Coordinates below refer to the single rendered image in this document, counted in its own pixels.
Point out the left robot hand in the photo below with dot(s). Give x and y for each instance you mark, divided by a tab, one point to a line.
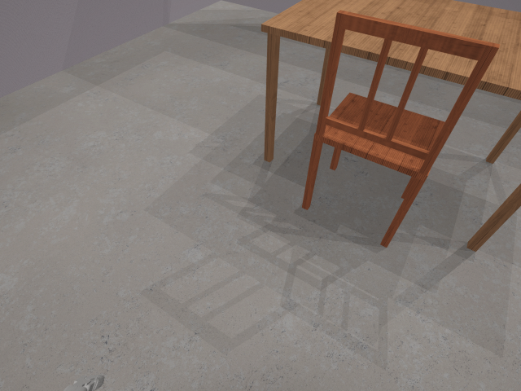
86	383

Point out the chair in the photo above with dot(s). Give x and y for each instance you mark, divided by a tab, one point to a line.
391	136

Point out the table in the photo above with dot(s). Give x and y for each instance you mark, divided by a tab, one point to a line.
313	22

